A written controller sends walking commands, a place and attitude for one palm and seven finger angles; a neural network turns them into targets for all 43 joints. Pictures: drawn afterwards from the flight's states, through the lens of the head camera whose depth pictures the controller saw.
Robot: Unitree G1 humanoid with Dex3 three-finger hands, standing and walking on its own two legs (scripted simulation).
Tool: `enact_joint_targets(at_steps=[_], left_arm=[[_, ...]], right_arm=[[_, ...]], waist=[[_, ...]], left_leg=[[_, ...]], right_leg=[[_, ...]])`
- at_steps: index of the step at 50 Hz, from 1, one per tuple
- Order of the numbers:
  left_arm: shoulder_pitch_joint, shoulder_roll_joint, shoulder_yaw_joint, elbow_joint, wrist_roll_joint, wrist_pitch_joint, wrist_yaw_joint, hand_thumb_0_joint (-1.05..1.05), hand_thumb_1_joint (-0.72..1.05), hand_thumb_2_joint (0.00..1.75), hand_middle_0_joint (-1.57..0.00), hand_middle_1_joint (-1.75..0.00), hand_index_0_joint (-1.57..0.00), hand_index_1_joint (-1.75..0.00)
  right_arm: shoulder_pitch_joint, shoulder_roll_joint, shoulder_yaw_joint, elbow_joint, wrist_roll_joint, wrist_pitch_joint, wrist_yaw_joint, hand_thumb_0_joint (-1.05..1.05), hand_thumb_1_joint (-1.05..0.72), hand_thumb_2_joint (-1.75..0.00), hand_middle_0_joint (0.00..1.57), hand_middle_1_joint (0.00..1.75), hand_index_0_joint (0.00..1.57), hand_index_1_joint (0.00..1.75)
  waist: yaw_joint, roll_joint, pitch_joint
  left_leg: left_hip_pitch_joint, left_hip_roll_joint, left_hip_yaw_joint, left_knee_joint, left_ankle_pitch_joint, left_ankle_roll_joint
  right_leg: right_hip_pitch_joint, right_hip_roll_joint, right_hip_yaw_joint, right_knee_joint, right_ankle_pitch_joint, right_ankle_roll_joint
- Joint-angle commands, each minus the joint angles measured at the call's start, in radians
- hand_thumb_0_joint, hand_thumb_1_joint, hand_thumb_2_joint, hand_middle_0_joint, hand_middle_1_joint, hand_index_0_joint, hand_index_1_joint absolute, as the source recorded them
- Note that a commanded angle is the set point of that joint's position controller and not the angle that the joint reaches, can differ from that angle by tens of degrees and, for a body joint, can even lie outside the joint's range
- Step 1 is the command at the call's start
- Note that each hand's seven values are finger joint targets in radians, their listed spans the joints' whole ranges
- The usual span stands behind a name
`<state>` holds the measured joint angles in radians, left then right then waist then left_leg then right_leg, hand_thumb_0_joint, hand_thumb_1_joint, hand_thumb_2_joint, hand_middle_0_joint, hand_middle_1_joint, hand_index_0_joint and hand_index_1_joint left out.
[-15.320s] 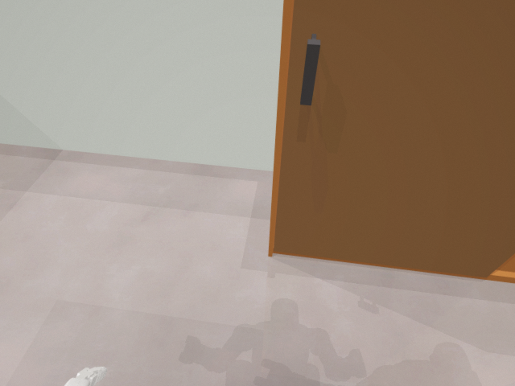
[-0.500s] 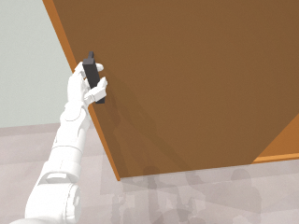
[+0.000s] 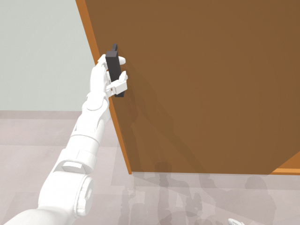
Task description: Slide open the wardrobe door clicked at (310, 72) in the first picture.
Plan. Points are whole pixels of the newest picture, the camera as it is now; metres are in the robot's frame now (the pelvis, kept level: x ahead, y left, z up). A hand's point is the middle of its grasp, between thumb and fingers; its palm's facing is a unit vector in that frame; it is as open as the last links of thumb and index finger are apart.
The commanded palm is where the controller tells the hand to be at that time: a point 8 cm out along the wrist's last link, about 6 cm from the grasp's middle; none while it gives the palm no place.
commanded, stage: tug the door sideways, standing still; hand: left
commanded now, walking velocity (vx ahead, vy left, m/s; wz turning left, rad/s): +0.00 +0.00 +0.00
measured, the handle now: (117, 71) +0.50 +0.11 +0.15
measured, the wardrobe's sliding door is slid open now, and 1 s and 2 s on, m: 0.00 0.00 0.20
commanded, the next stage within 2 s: step sideways, sliding the door along in 0.36 s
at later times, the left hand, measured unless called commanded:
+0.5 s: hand (123, 83) +0.45 +0.09 +0.15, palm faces +0.05 -1.00 -0.05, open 6.3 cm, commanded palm +0.43 +0.12 +0.15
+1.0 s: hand (125, 83) +0.45 +0.08 +0.14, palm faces +0.13 -0.99 -0.10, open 6.4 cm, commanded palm +0.43 +0.06 +0.15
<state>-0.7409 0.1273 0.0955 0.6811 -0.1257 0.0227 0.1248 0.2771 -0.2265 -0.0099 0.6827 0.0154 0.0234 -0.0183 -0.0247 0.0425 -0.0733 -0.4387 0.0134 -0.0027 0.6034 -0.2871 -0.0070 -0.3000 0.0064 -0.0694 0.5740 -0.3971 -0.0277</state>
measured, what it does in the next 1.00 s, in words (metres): stands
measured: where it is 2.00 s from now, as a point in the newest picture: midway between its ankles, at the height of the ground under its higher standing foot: outside the picture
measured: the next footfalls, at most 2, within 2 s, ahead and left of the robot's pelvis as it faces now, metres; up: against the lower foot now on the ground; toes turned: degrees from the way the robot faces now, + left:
right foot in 1.34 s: +0.19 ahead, -0.32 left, +0.00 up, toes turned +1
left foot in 1.54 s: +0.09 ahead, -0.08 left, +0.00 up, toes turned +16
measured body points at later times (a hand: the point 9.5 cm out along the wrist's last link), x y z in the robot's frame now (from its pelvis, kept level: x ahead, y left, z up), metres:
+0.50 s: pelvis -0.02 +0.01 -0.01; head +0.02 +0.00 +0.44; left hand +0.44 +0.14 +0.15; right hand +0.03 -0.24 -0.14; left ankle +0.01 +0.13 -0.73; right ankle -0.07 -0.10 -0.73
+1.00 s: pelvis +0.01 -0.05 +0.00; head +0.08 -0.06 +0.44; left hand +0.44 +0.14 +0.15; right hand +0.15 -0.30 -0.14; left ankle +0.01 +0.08 -0.73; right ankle -0.04 -0.11 -0.72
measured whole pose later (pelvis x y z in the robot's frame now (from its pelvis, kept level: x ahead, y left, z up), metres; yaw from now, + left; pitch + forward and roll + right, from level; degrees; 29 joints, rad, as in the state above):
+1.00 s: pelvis +0.01 -0.05 +0.00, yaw +3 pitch +0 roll +2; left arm -0.80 0.16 -0.02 0.68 -0.13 -0.12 0.13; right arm 0.22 -0.27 -0.02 0.73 0.02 -0.04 -0.11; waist 0.06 0.03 0.16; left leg -0.32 0.05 0.11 0.63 -0.21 0.01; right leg -0.25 0.01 -0.11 0.70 -0.40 -0.06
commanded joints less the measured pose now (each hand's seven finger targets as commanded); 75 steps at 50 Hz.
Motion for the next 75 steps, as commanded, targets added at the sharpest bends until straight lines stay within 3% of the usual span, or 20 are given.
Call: enact_joint_targets(at_steps=[1, 22, 23, 24, 26, 32, 37, 39, 41, 47, 48, 50, 51, 55, 64, 66, 68, 69, 71, 75], left_arm=[[-0.542, -0.103, -0.162, -0.18, 0.002, -0.085, -0.071, 0.0, 0.9, 0.9, -0.45, -1.4, -0.45, -1.4], [-0.721, -0.184, -0.233, -0.008, 0.003, -0.191, -0.031, 0.0, 0.9, 0.9, -0.45, -1.4, -0.45, -1.4], [-0.777, -0.17, -0.224, -0.013, 0.003, -0.195, -0.026, 0.0, 0.9, 0.9, -0.45, -1.4, -0.45, -1.4], [-0.783, 0.347, 0.073, -0.02, 0.066, -0.228, -0.006, 0.0, 0.9, 0.9, -0.45, -1.4, -0.45, -1.4], [-0.738, 0.18, -0.05, 0.006, 0.045, -0.238, -0.024, 0.0, 0.9, 0.9, -0.45, -1.4, -0.45, -1.4], [-0.683, 0.125, -0.105, -0.035, -0.005, -0.213, -0.056, 0.0, 0.9, 0.9, -0.45, -1.4, -0.45, -1.4], [-0.65, 0.106, -0.117, -0.048, -0.013, -0.197, -0.059, 0.0, 0.9, 0.9, -0.45, -1.4, -0.45, -1.4], [-0.645, 0.109, -0.119, -0.079, 0.005, -0.185, -0.058, 0.0, 0.9, 0.9, -0.45, -1.4, -0.45, -1.4], [-0.618, 0.067, -0.147, -0.042, 0.023, -0.17, -0.06, 0.0, 0.9, 0.9, -0.45, -1.4, -0.45, -1.4], [-0.594, -0.082, -0.257, -0.287, 0.035, -0.243, -0.072, 0.0, 0.9, 0.9, -0.45, -1.4, -0.45, -1.4], [-0.588, -0.088, -0.274, -0.331, 0.03, -0.254, -0.073, 0.0, 0.9, 0.9, -0.45, -1.4, -0.45, -1.4], [-0.613, -0.176, -0.359, -0.455, -0.008, -0.267, -0.095, 0.0, 0.9, 0.9, -0.45, -1.4, -0.45, -1.4], [-0.636, -0.176, -0.355, -0.479, -0.005, -0.267, -0.1, 0.0, 0.9, 0.9, -0.45, -1.4, -0.45, -1.4], [-0.638, -0.1, -0.33, -0.599, 0.024, -0.237, -0.11, 0.0, 0.9, 0.9, -0.45, -1.4, -0.45, -1.4], [-0.481, -0.037, -0.291, -0.711, 0.034, -0.224, -0.108, 0.0, 0.9, 0.9, -0.45, -1.4, -0.45, -1.4], [-0.426, -0.008, -0.27, -0.72, 0.048, -0.219, -0.099, 0.0, 0.9, 0.9, -0.45, -1.4, -0.45, -1.4], [-0.339, 0.107, -0.203, -0.746, 0.072, -0.196, -0.082, 0.0, 0.9, 0.9, -0.45, -1.4, -0.45, -1.4], [-0.239, 0.097, -0.191, -0.728, 0.07, -0.166, -0.074, 0.0, 0.9, 0.9, -0.45, -1.4, -0.45, -1.4], [-0.267, 0.025, -0.25, -0.908, 0.056, -0.182, -0.073, 0.0, 0.9, 0.9, -0.45, -1.4, -0.45, -1.4], [-0.204, -0.075, -0.325, -1.008, 0.053, -0.236, -0.044, 0.0, 0.9, 0.9, -0.45, -1.4, -0.45, -1.4]], right_arm=[[0.049, -0.125, -0.048, -0.082, 0.007, -0.047, -0.001, 0.0, -0.9, -0.9, 0.2, 0.3, 0.2, 0.3], [0.113, -0.132, -0.048, -0.006, 0.003, -0.139, 0.021, 0.0, -0.9, -0.9, 0.2, 0.3, 0.2, 0.3], [0.117, -0.134, -0.046, 0.0, 0.002, -0.142, 0.019, 0.0, -0.9, -0.9, 0.2, 0.3, 0.2, 0.3], [0.111, -0.184, -0.045, -0.022, 0.027, -0.117, -0.024, 0.0, -0.9, -0.9, 0.2, 0.3, 0.2, 0.3], [0.066, -0.151, -0.041, -0.019, 0.027, -0.101, -0.051, 0.0, -0.9, -0.9, 0.2, 0.3, 0.2, 0.3], [-0.029, -0.146, -0.025, -0.055, 0.018, -0.085, -0.092, 0.0, -0.9, -0.9, 0.2, 0.3, 0.2, 0.3], [-0.066, -0.146, -0.013, -0.064, 0.03, -0.063, -0.103, 0.0, -0.9, -0.9, 0.2, 0.3, 0.2, 0.3], [-0.066, -0.129, -0.013, -0.072, 0.042, -0.075, -0.104, 0.0, -0.9, -0.9, 0.2, 0.3, 0.2, 0.3], [-0.115, -0.116, -0.021, -0.065, 0.04, -0.087, -0.103, 0.0, -0.9, -0.9, 0.2, 0.3, 0.2, 0.3], [-0.121, -0.082, -0.024, -0.062, -0.002, -0.106, -0.1, 0.0, -0.9, -0.9, 0.2, 0.3, 0.2, 0.3], [-0.104, -0.09, -0.035, -0.06, -0.002, -0.105, -0.102, 0.0, -0.9, -0.9, 0.2, 0.3, 0.2, 0.3], [-0.101, -0.142, -0.067, -0.09, 0.015, -0.102, -0.067, 0.0, -0.9, -0.9, 0.2, 0.3, 0.2, 0.3], [-0.124, -0.14, -0.06, -0.09, 0.015, -0.109, -0.028, 0.0, -0.9, -0.9, 0.2, 0.3, 0.2, 0.3], [-0.155, -0.151, -0.087, -0.105, 0.019, -0.095, -0.023, 0.0, -0.9, -0.9, 0.2, 0.3, 0.2, 0.3], [-0.189, -0.126, -0.07, -0.196, 0.049, -0.151, -0.019, 0.0, -0.9, -0.9, 0.2, 0.3, 0.2, 0.3], [-0.184, -0.092, -0.057, -0.192, 0.058, -0.163, -0.018, 0.0, -0.9, -0.9, 0.2, 0.3, 0.2, 0.3], [-0.209, -0.027, -0.04, -0.192, 0.049, -0.168, -0.042, 0.0, -0.9, -0.9, 0.2, 0.3, 0.2, 0.3], [-0.215, -0.046, -0.046, -0.18, 0.046, -0.169, -0.06, 0.0, -0.9, -0.9, 0.2, 0.3, 0.2, 0.3], [-0.252, -0.032, -0.032, -0.193, 0.039, -0.186, -0.08, 0.0, -0.9, -0.9, 0.2, 0.3, 0.2, 0.3], [-0.255, -0.043, -0.022, -0.181, 0.038, -0.193, -0.074, 0.0, -0.9, -0.9, 0.2, 0.3, 0.2, 0.3]], waist=[[-0.103, -0.077, -0.33], [-0.132, -0.035, -0.314], [-0.141, -0.024, -0.313], [-0.044, -0.018, -0.339], [-0.064, -0.012, -0.318], [-0.052, 0.112, -0.194], [-0.019, -0.001, -0.169], [-0.022, -0.232, -0.183], [0.011, -0.317, -0.086], [-0.013, -0.13, -0.142], [-0.033, -0.109, -0.193], [-0.038, 0.2, -0.343], [-0.037, 0.072, -0.362], [-0.036, -0.017, -0.227], [-0.024, 0.321, -0.232], [0.0, 0.181, -0.25], [0.019, -0.269, -0.294], [0.032, -0.321, -0.292], [0.028, -0.3, -0.254], [-0.012, -0.264, -0.311]], left_leg=[[0.367, -0.013, -0.018, 0.031, 0.435, 0.044], [0.35, -0.003, -0.059, 0.029, 0.264, 0.025], [0.35, -0.003, -0.059, 0.03, 0.255, 0.025], [0.324, 0.056, -0.048, -0.014, 0.188, 0.066], [0.314, 0.069, -0.034, -0.024, 0.154, 0.079], [0.391, 0.353, -0.471, -0.211, -0.036, 0.234], [0.194, 0.259, -0.192, -0.029, 0.1, 0.154], [0.033, 0.074, 0.038, 0.218, 0.045, 0.05], [-0.147, 0.0, 0.008, 0.507, -0.251, 0.013], [0.138, 0.043, 0.116, -0.039, 0.109, 0.001], [0.349, 0.081, 0.097, -0.169, 0.287, 0.02], [0.881, 0.53, -0.421, -0.077, 1.116, 0.24], [0.879, 0.586, -0.413, -0.045, 1.043, 0.27], [0.691, 0.502, -0.206, -0.063, 0.763, 0.203], [0.535, 0.293, 0.115, 0.019, 0.713, 0.046], [0.433, 0.202, 0.116, 0.19, 0.514, 0.086], [0.042, -0.007, 0.074, 0.504, -0.349, 0.037], [0.036, -0.007, 0.0, 0.566, -0.409, -0.029], [0.005, 0.024, -0.046, 0.539, -0.363, -0.012], [0.193, 0.045, 0.061, -0.065, 0.023, -0.016]], right_leg=[[-0.097, 0.035, 0.016, -0.038, 0.574, 0.024], [-0.24, 0.047, 0.002, -0.027, 0.334, 0.012], [-0.251, 0.046, 0.004, -0.028, 0.328, 0.014], [-0.108, -0.027, 0.051, -0.043, 0.249, 0.026], [-0.072, -0.023, 0.033, -0.019, 0.236, 0.034], [-0.241, 0.006, 0.086, 0.346, -0.136, 0.002], [0.099, -0.001, 0.068, -0.012, 0.012, -0.013], [0.253, -0.156, 0.267, -0.22, 0.153, -0.074], [0.29, -0.308, 0.469, -0.24, 0.46, -0.203], [0.324, -0.159, 0.097, 0.076, 0.888, -0.085], [0.187, -0.128, 0.056, 0.217, 0.818, -0.028], [-0.395, 0.003, 0.131, 0.679, -0.144, 0.063], [-0.405, -0.04, 0.258, 0.803, -0.168, 0.0], [-0.411, -0.101, 0.181, 0.567, -0.087, 0.027], [-0.02, -0.002, -0.072, 0.103, 0.185, 0.063], [0.159, -0.037, -0.045, -0.085, 0.496, 0.053], [0.392, -0.336, 0.266, -0.054, 1.23, -0.052], [0.356, -0.368, 0.286, -0.042, 1.276, -0.067], [0.338, -0.343, 0.285, 0.014, 1.203, -0.103], [0.357, -0.243, 0.105, 0.164, 1.125, -0.044]])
